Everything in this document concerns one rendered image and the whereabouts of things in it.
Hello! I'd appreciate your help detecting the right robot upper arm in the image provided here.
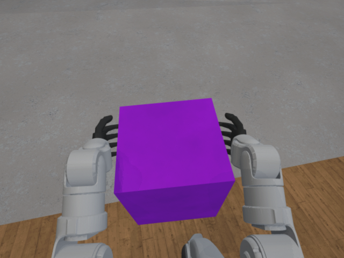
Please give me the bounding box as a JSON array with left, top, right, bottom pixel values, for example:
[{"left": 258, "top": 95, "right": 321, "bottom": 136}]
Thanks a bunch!
[{"left": 240, "top": 234, "right": 303, "bottom": 258}]

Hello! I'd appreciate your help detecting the robot left hand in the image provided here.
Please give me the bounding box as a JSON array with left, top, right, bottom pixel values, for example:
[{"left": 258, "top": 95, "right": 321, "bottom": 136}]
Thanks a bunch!
[{"left": 92, "top": 115, "right": 118, "bottom": 157}]

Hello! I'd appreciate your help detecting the robot right hand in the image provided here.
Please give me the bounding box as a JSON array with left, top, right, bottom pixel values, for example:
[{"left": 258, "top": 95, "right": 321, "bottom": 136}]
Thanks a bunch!
[{"left": 219, "top": 113, "right": 246, "bottom": 155}]

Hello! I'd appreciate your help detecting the left robot upper arm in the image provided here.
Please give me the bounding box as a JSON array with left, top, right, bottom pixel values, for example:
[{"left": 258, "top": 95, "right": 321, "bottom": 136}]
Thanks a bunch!
[{"left": 55, "top": 242, "right": 113, "bottom": 258}]

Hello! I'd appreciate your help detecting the robot right forearm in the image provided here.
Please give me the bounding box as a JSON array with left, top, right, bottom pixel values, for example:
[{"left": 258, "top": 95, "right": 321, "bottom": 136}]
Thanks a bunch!
[{"left": 231, "top": 134, "right": 304, "bottom": 258}]

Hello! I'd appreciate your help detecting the robot left forearm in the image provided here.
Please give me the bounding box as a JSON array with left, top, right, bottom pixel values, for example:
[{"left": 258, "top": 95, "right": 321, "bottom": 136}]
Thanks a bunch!
[{"left": 51, "top": 138, "right": 112, "bottom": 258}]

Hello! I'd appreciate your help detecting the right robot shin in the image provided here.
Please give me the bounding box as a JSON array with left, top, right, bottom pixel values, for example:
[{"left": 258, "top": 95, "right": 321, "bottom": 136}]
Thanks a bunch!
[{"left": 189, "top": 233, "right": 203, "bottom": 241}]

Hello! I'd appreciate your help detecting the right robot thigh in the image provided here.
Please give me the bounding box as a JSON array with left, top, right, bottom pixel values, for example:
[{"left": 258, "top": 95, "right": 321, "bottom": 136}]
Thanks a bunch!
[{"left": 185, "top": 238, "right": 224, "bottom": 258}]

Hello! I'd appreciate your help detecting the carton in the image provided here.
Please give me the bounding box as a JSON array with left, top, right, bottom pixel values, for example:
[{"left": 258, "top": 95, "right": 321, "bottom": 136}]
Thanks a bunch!
[{"left": 114, "top": 98, "right": 235, "bottom": 225}]

